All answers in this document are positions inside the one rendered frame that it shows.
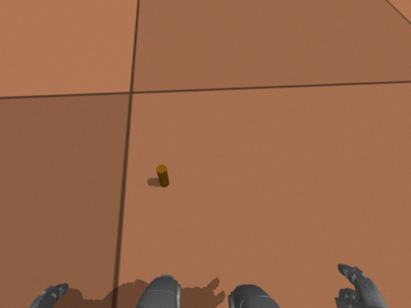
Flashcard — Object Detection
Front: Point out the can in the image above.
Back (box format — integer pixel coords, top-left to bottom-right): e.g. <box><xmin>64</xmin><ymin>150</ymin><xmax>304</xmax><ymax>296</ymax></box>
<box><xmin>157</xmin><ymin>164</ymin><xmax>169</xmax><ymax>187</ymax></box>

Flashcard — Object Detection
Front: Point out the right robot hand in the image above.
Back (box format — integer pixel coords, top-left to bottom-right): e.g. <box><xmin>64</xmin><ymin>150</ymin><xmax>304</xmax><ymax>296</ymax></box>
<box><xmin>335</xmin><ymin>264</ymin><xmax>387</xmax><ymax>308</ymax></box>

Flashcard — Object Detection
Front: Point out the left robot hand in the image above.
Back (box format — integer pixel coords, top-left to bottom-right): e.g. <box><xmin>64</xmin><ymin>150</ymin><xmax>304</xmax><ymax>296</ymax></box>
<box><xmin>30</xmin><ymin>284</ymin><xmax>69</xmax><ymax>308</ymax></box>

